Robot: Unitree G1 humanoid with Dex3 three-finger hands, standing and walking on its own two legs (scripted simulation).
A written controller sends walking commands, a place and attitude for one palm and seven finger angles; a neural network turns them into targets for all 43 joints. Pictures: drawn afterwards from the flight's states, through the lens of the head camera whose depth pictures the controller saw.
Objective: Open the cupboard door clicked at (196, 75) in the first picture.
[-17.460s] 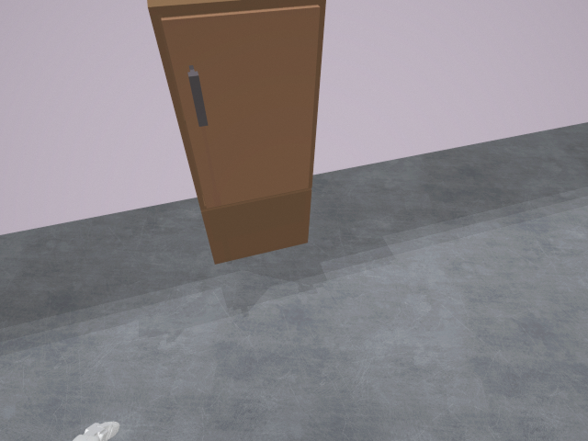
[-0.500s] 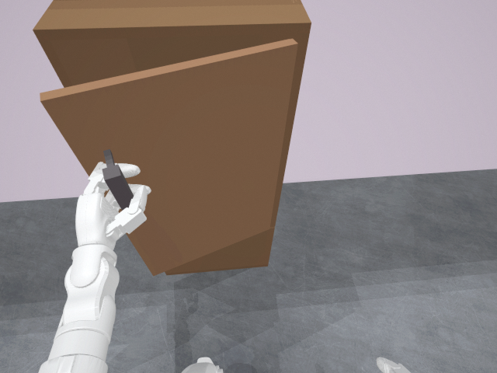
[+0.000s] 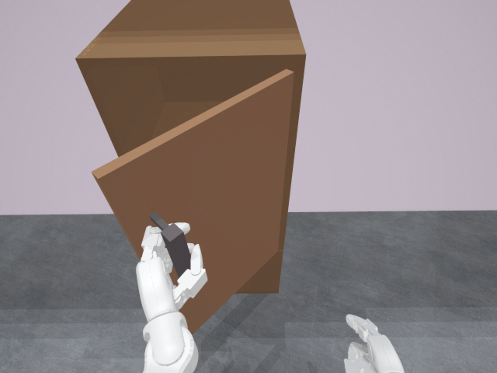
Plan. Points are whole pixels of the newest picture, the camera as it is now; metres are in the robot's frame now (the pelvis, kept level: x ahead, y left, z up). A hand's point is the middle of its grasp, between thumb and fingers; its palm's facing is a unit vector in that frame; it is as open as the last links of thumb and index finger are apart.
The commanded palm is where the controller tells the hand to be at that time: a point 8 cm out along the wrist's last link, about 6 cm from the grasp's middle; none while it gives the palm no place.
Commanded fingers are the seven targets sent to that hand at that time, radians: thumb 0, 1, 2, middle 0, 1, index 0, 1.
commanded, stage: open thumb and fingers to let go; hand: left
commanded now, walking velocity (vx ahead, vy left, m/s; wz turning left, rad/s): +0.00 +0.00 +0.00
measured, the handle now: (172, 248) +0.30 +0.14 +0.07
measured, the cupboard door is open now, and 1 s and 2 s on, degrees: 46 43 48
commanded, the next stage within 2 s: slide the hand sideways off the handle in 0.84 s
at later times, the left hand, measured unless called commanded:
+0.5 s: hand (191, 273) +0.26 +0.10 +0.06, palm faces +0.44 -0.90 +0.01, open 11.9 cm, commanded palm +0.22 +0.14 +0.06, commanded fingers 0.00 -0.50 0.30 -0.28 -1.05 -0.28 -1.05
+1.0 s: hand (191, 275) +0.26 +0.10 +0.06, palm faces +0.32 -0.95 -0.01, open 15.4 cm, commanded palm +0.22 +0.13 +0.06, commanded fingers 0.00 -0.50 0.30 -0.15 -0.30 -0.15 -0.30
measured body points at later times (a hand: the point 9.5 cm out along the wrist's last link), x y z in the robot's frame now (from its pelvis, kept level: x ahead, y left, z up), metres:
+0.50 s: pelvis +0.00 -0.02 +0.00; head +0.02 -0.05 +0.45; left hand +0.23 +0.14 +0.07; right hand +0.16 -0.26 -0.11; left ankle +0.05 +0.13 -0.68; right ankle -0.05 -0.06 -0.68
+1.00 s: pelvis -0.01 +0.02 -0.01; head +0.01 +0.00 +0.44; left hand +0.24 +0.15 +0.06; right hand +0.17 -0.19 -0.10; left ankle +0.05 +0.13 -0.68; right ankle -0.05 -0.06 -0.68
